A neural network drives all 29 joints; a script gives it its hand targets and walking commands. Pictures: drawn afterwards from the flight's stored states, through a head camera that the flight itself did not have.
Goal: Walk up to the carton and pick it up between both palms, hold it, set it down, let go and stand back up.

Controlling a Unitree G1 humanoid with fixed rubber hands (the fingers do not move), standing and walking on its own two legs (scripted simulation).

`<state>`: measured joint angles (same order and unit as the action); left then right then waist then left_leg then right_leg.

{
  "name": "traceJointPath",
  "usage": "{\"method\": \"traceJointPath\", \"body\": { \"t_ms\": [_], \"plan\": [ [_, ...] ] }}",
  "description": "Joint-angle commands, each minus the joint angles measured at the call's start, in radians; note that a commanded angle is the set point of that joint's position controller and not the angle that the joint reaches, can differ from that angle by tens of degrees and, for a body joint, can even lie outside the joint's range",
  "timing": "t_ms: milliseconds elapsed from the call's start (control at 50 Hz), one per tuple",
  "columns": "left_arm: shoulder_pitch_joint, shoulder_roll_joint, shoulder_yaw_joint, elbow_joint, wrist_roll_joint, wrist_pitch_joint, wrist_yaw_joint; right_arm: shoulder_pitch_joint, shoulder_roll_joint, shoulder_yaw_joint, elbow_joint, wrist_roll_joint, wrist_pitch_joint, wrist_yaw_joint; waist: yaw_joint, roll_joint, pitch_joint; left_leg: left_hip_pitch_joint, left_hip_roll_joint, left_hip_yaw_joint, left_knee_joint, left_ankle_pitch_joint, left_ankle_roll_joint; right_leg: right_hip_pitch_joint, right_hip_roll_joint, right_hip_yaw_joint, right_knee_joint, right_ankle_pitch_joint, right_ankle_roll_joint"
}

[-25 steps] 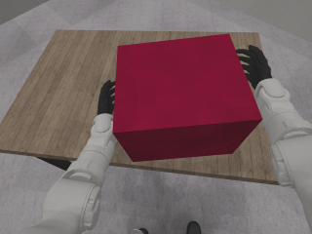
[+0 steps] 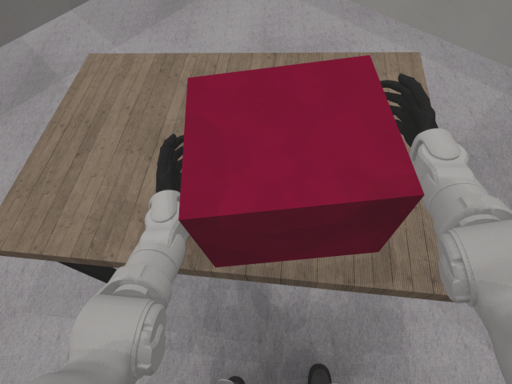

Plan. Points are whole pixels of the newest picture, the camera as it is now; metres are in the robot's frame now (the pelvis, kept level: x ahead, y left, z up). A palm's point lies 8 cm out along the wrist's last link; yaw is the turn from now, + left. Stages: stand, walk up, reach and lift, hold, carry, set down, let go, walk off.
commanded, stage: reach and lift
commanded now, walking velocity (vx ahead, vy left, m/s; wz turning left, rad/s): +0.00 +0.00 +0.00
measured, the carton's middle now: (287, 168) +0.47 +0.02 +0.00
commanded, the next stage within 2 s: none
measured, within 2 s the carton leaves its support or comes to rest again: leaves its support in 1.84 s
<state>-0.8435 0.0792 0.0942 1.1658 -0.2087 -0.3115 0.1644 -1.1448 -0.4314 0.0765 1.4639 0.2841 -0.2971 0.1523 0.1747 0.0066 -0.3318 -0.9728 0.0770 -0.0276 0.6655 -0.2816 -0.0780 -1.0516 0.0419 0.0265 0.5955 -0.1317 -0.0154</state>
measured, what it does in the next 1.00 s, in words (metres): stands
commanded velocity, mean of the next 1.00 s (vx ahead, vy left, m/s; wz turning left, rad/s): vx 0.00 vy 0.00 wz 0.00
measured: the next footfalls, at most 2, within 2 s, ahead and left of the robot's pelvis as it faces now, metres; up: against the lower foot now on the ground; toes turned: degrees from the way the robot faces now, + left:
none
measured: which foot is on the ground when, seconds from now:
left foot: down 0.00-1.00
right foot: down 0.00-1.00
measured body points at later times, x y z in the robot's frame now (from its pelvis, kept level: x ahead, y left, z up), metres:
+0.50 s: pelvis +0.02 +0.01 +0.02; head +0.17 -0.01 +0.45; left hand +0.43 +0.21 +0.02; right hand +0.52 -0.17 +0.06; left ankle -0.02 +0.17 -0.70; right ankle +0.05 -0.10 -0.70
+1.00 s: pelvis +0.03 +0.02 +0.03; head +0.17 +0.00 +0.45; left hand +0.43 +0.21 +0.01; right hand +0.52 -0.17 +0.06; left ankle -0.02 +0.17 -0.70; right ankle +0.05 -0.10 -0.70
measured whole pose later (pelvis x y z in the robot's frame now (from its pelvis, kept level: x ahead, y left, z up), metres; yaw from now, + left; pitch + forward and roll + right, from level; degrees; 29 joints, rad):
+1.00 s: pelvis +0.03 +0.02 +0.03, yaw +0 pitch +31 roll +0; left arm -0.71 -0.02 0.33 1.13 0.00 -0.51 0.13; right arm -1.09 -0.40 -0.22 1.59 -0.10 -0.59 0.16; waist 0.12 0.03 -0.25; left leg -0.77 0.06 0.01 0.44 -0.21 -0.05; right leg -0.83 0.01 0.03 0.35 -0.05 0.01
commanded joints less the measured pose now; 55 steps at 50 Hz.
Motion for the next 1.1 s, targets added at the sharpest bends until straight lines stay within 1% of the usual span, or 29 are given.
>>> {"method": "traceJointPath", "body": {
  "t_ms": [0, 40, 60, 100, 140, 160, 200, 240, 300, 320, 360, 380, 400, 420, 460, 560, 580, 620, 660, 680, 700, 740, 760, 800, 820, 960, 1000, 1060, 1080],
  "plan": [
    [-0.493, -0.051, -0.042, -0.186, 0.028, -0.056, -0.021, -0.43, 0.02, -0.03, -0.122, -0.03, -0.053, 0.001, -0.045, -0.165, -0.781, 0.136, -0.067, 0.134, -0.059, 0.348, 0.02, 0.865, 0.006, -0.03, 0.043, 0.423, 0.041],
    [-0.528, -0.14, -0.055, -0.161, 0.034, -0.065, -0.035, -0.468, 0.118, -0.015, -0.129, -0.05, -0.06, 0.026, -0.043, -0.135, -0.776, 0.186, -0.076, 0.131, -0.057, 0.356, 0.023, 0.803, 0.013, -0.044, 0.018, 0.39, 0.04],
    [-0.524, -0.151, -0.041, -0.123, 0.046, -0.063, -0.056, -0.439, 0.14, -0.042, -0.102, -0.07, -0.058, 0.032, -0.056, -0.164, -0.699, 0.162, -0.064, 0.14, -0.079, 0.313, 0.032, 0.774, 0.014, -0.047, -0.001, 0.317, 0.039],
    [-0.515, -0.221, -0.031, -0.124, 0.085, -0.081, -0.076, -0.445, 0.233, -0.061, -0.131, -0.149, -0.079, 0.049, -0.051, -0.16, -0.724, 0.185, -0.075, 0.13, -0.071, 0.347, 0.027, 0.827, 0.002, -0.044, 0.004, 0.381, 0.044],
    [-0.524, -0.335, -0.024, -0.086, 0.159, -0.09, -0.12, -0.395, 0.362, -0.122, -0.076, -0.245, -0.096, 0.072, -0.095, -0.161, -0.665, 0.162, -0.087, 0.136, -0.106, 0.316, 0.031, 0.868, -0.004, -0.045, -0.032, 0.411, 0.047],
    [-0.521, -0.379, -0.019, -0.07, 0.181, -0.104, -0.138, -0.379, 0.4, -0.154, -0.069, -0.285, -0.111, 0.089, -0.087, -0.155, -0.641, 0.179, -0.086, 0.146, -0.132, 0.292, 0.036, 0.857, -0.005, -0.05, -0.042, 0.401, 0.05],
    [-0.518, -0.401, -0.007, -0.07, 0.218, -0.141, -0.157, -0.319, 0.445, -0.194, -0.049, -0.364, -0.138, 0.101, -0.117, -0.134, -0.602, 0.194, -0.09, 0.145, -0.156, 0.285, 0.033, 0.876, -0.016, -0.061, -0.052, 0.424, 0.049],
    [-0.484, -0.405, 0.028, -0.053, 0.26, -0.164, -0.159, -0.299, 0.466, -0.21, -0.039, -0.411, -0.165, 0.107, -0.069, -0.14, -0.592, 0.208, -0.084, 0.149, -0.19, 0.307, 0.039, 0.909, -0.017, -0.056, -0.077, 0.436, 0.048],
    [-0.429, -0.4, 0.061, -0.03, 0.306, -0.169, -0.161, -0.27, 0.46, -0.247, -0.022, -0.472, -0.179, 0.108, -0.088, -0.138, -0.529, 0.225, -0.086, 0.145, -0.231, 0.295, 0.041, 0.928, -0.027, -0.056, -0.116, 0.425, 0.043],
    [-0.422, -0.387, 0.089, 0.0, 0.305, -0.169, -0.157, -0.285, 0.476, -0.246, -0.032, -0.489, -0.184, 0.104, -0.068, -0.162, -0.521, 0.199, -0.089, 0.155, -0.248, 0.267, 0.049, 0.921, -0.027, -0.057, -0.121, 0.408, 0.049],
    [-0.36, -0.389, 0.113, -0.001, 0.338, -0.174, -0.156, -0.207, 0.49, -0.261, 0.024, -0.517, -0.181, 0.103, -0.079, -0.171, -0.461, 0.211, -0.089, 0.147, -0.259, 0.263, 0.063, 0.925, -0.036, -0.055, -0.136, 0.415, 0.04],
    [-0.365, -0.397, 0.081, -0.044, 0.319, -0.178, -0.148, -0.216, 0.473, -0.263, 0.001, -0.499, -0.195, 0.1, -0.092, -0.141, -0.492, 0.238, -0.088, 0.148, -0.256, 0.277, 0.048, 0.921, -0.029, -0.066, -0.134, 0.401, 0.037],
    [-0.383, -0.393, 0.09, -0.026, 0.328, -0.178, -0.151, -0.198, 0.492, -0.272, 0.024, -0.524, -0.189, 0.099, -0.1, -0.159, -0.473, 0.241, -0.086, 0.151, -0.263, 0.262, 0.052, 0.914, -0.033, -0.061, -0.143, 0.402, 0.035],
    [-0.386, -0.385, 0.099, -0.063, 0.322, -0.187, -0.143, -0.21, 0.48, -0.27, 0.016, -0.517, -0.193, 0.101, -0.08, -0.167, -0.473, 0.261, -0.082, 0.142, -0.273, 0.259, 0.054, 0.907, -0.029, -0.07, -0.146, 0.387, 0.038],
    [-0.355, -0.401, 0.078, -0.084, 0.327, -0.198, -0.141, -0.175, 0.514, -0.252, 0.036, -0.507, -0.207, 0.096, -0.084, -0.157, -0.481, 0.287, -0.087, 0.149, -0.251, 0.343, 0.047, 0.909, -0.028, -0.076, -0.132, 0.466, 0.03],
    [-0.291, -0.418, 0.073, -0.03, 0.339, -0.19, -0.13, -0.202, 0.499, -0.233, 0.067, -0.495, -0.239, 0.101, -0.056, -0.126, -0.44, 0.325, -0.084, 0.14, -0.235, 0.404, 0.046, 0.854, -0.039, -0.075, -0.14, 0.501, 0.024],
    [-0.267, -0.425, 0.075, -0.044, 0.345, -0.183, -0.125, -0.173, 0.478, -0.246, 0.12, -0.496, -0.236, 0.104, -0.074, -0.113, -0.415, 0.307, -0.073, 0.137, -0.246, 0.404, 0.04, 0.857, -0.032, -0.08, -0.144, 0.482, 0.019],
    [-0.27, -0.456, 0.039, -0.097, 0.331, -0.186, -0.115, -0.162, 0.474, -0.236, 0.099, -0.485, -0.248, 0.104, -0.067, -0.092, -0.456, 0.422, -0.074, 0.135, -0.221, 0.502, 0.027, 0.78, -0.018, -0.087, -0.163, 0.493, 0.009],
    [-0.252, -0.451, 0.045, -0.066, 0.34, -0.178, -0.119, -0.158, 0.471, -0.251, 0.119, -0.487, -0.257, 0.103, -0.074, -0.092, -0.403, 0.396, -0.07, 0.133, -0.228, 0.473, 0.028, 0.791, -0.015, -0.087, -0.176, 0.477, 0.01],
    [-0.26, -0.465, 0.043, -0.076, 0.341, -0.179, -0.116, -0.19, 0.481, -0.22, 0.103, -0.467, -0.261, 0.105, -0.047, -0.109, -0.421, 0.408, -0.073, 0.136, -0.229, 0.478, 0.034, 0.803, -0.017, -0.085, -0.171, 0.475, 0.008],
    [-0.242, -0.478, 0.009, -0.084, 0.33, -0.181, -0.117, -0.168, 0.483, -0.232, 0.092, -0.47, -0.272, 0.104, -0.076, -0.092, -0.44, 0.423, -0.076, 0.135, -0.217, 0.503, 0.024, 0.801, -0.015, -0.089, -0.172, 0.506, 0.007],
    [-0.276, -0.461, 0.044, -0.066, 0.339, -0.183, -0.113, -0.216, 0.467, -0.232, 0.113, -0.477, -0.269, 0.105, -0.039, -0.099, -0.452, 0.403, -0.072, 0.136, -0.221, 0.477, 0.028, 0.795, -0.016, -0.092, -0.174, 0.481, 0.005],
    [-0.278, -0.473, 0.015, -0.115, 0.324, -0.188, -0.11, -0.197, 0.479, -0.23, 0.103, -0.473, -0.283, 0.101, -0.067, -0.102, -0.493, 0.421, -0.074, 0.145, -0.207, 0.532, 0.023, 0.804, -0.015, -0.087, -0.159, 0.548, 0.002],
    [-0.254, -0.45, 0.024, -0.058, 0.323, -0.188, -0.116, -0.195, 0.48, -0.209, 0.117, -0.459, -0.279, 0.1, -0.05, -0.128, -0.45, 0.368, -0.075, 0.144, -0.219, 0.481, 0.037, 0.832, -0.024, -0.077, -0.142, 0.559, 0.009],
    [-0.266, -0.488, -0.004, -0.108, 0.304, -0.201, -0.118, -0.195, 0.487, -0.2, 0.112, -0.459, -0.293, 0.094, -0.077, -0.104, -0.498, 0.366, -0.076, 0.134, -0.217, 0.509, 0.027, 0.848, -0.018, -0.084, -0.143, 0.591, 0.014],
    [-0.291, -0.49, 0.007, -0.076, 0.306, -0.215, -0.124, -0.259, 0.491, -0.198, 0.108, -0.473, -0.324, 0.082, -0.053, -0.142, -0.529, 0.306, -0.078, 0.138, -0.222, 0.452, 0.034, 0.915, -0.02, -0.074, -0.13, 0.634, 0.024],
    [-0.251, -0.512, -0.03, -0.106, 0.295, -0.22, -0.126, -0.179, 0.49, -0.196, 0.109, -0.479, -0.345, 0.076, -0.087, -0.134, -0.567, 0.326, -0.077, 0.138, -0.219, 0.509, 0.025, 0.93, -0.018, -0.08, -0.116, 0.716, 0.025],
    [-0.279, -0.514, -0.037, -0.097, 0.302, -0.228, -0.137, -0.195, 0.496, -0.208, 0.119, -0.488, -0.359, 0.072, -0.086, -0.119, -0.559, 0.34, -0.079, 0.146, -0.218, 0.473, 0.016, 0.926, -0.014, -0.092, -0.127, 0.688, 0.024],
    [-0.29, -0.518, -0.055, -0.1, 0.298, -0.23, -0.139, -0.219, 0.492, -0.208, 0.095, -0.495, -0.365, 0.069, -0.102, -0.146, -0.598, 0.316, -0.077, 0.132, -0.214, 0.472, 0.02, 0.953, -0.015, -0.09, -0.113, 0.716, 0.03]
  ]
}}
